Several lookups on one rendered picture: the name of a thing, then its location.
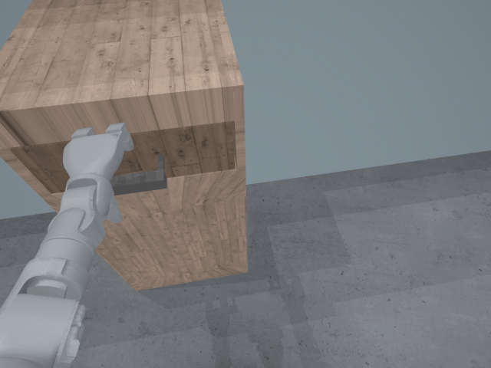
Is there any left robot upper arm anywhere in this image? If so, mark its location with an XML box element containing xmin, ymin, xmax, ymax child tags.
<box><xmin>0</xmin><ymin>293</ymin><xmax>87</xmax><ymax>368</ymax></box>

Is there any robot left forearm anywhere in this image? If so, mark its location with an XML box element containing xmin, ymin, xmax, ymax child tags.
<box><xmin>0</xmin><ymin>173</ymin><xmax>112</xmax><ymax>323</ymax></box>

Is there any robot left hand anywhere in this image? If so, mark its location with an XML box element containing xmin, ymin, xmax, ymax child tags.
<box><xmin>63</xmin><ymin>122</ymin><xmax>133</xmax><ymax>223</ymax></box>

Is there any cabinet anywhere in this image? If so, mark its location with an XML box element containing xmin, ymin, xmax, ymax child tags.
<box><xmin>0</xmin><ymin>0</ymin><xmax>248</xmax><ymax>291</ymax></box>

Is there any drawer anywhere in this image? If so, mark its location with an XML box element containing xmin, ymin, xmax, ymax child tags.
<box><xmin>10</xmin><ymin>121</ymin><xmax>235</xmax><ymax>194</ymax></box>

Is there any handle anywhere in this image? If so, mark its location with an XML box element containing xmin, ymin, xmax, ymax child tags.
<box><xmin>110</xmin><ymin>156</ymin><xmax>167</xmax><ymax>196</ymax></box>

